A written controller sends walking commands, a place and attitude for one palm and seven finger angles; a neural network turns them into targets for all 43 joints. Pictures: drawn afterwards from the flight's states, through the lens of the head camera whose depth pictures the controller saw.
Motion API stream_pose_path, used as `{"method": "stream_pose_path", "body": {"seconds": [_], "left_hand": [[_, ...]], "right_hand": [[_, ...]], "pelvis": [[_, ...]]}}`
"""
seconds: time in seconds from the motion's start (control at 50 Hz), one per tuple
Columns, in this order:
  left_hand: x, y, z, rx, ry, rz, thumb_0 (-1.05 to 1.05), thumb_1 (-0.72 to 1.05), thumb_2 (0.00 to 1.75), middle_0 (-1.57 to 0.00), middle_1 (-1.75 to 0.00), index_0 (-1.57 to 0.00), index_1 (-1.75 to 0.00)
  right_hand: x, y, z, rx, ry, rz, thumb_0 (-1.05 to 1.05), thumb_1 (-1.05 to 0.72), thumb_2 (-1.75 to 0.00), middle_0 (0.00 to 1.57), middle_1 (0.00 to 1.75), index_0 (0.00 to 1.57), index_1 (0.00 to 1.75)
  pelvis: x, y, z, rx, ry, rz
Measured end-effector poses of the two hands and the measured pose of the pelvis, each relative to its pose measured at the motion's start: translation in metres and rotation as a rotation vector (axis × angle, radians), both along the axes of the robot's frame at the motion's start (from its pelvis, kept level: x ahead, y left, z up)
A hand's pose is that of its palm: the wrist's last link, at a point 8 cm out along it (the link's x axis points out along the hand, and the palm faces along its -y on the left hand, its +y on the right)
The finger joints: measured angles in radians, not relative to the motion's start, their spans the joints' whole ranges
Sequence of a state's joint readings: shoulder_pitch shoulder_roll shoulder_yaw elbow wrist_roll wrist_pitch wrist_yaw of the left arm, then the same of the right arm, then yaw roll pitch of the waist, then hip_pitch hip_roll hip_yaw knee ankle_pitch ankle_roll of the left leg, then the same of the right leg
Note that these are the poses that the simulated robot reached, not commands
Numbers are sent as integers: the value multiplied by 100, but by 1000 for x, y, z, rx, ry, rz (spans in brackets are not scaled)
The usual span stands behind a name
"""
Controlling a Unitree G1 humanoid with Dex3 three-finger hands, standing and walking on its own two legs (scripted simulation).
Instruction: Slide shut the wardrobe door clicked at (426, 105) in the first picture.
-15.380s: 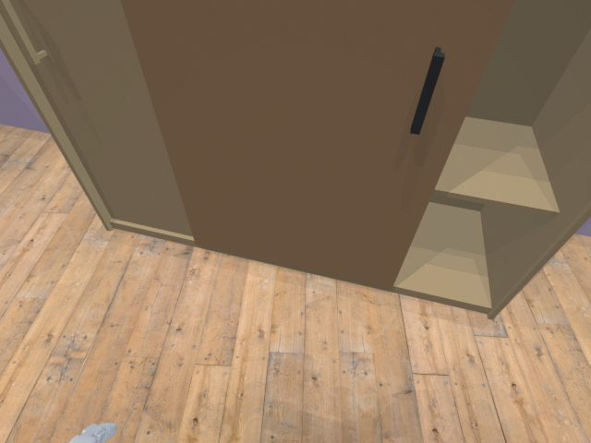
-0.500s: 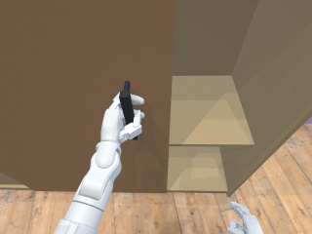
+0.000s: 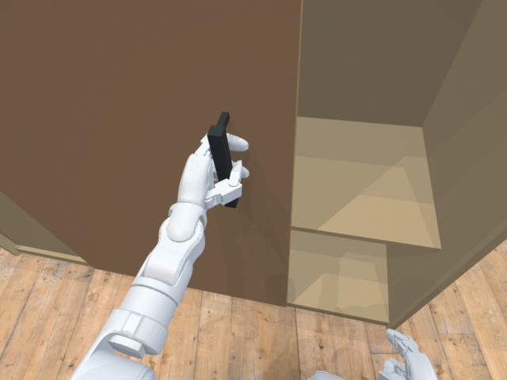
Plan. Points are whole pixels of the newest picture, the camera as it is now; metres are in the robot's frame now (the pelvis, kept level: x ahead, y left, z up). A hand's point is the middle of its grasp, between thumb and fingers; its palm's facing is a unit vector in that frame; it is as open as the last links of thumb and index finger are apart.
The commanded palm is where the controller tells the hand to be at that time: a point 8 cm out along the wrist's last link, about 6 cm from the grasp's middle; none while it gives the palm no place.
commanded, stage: step sideways, sliding the door along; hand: left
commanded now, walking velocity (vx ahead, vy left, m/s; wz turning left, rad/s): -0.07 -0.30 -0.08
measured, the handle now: (228, 163) +0.42 +0.10 +0.10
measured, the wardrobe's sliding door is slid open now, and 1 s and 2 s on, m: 0.36 0.19 0.00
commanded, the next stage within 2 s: stop walking and hold the door there in 1.96 s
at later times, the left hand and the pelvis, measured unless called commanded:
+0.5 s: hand (276, 189) +0.37 +0.02 +0.10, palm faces +0.14 -0.98 -0.16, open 5.9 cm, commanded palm +0.34 -0.01 +0.11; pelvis -0.03 -0.12 -0.01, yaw +5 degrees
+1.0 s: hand (360, 203) +0.35 -0.11 +0.10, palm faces +0.08 -0.98 -0.16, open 6.1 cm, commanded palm +0.33 -0.12 +0.11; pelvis -0.04 -0.21 -0.01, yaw +3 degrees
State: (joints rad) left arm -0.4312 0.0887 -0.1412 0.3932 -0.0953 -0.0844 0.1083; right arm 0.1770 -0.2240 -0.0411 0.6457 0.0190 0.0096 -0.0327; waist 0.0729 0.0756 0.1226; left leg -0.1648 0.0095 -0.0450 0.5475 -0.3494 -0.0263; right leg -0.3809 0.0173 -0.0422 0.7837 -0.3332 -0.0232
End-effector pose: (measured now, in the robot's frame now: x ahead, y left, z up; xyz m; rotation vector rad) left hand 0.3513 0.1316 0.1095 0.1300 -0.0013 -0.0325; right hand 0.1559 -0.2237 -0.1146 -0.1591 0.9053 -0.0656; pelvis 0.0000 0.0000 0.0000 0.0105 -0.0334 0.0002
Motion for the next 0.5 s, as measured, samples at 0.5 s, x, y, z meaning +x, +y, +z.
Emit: {"method": "stream_pose_path", "body": {"seconds": [0.5], "left_hand": [[-11, -65, 0, 36, -24, 170, -1, 77, 81, -45, -140, -24, -143]], "right_hand": [[28, -90, -15, 77, -30, 84, 1, -91, -90, 19, 30, 19, 30]], "pelvis": [[-27, -117, -13, 9, -27, 90]]}}
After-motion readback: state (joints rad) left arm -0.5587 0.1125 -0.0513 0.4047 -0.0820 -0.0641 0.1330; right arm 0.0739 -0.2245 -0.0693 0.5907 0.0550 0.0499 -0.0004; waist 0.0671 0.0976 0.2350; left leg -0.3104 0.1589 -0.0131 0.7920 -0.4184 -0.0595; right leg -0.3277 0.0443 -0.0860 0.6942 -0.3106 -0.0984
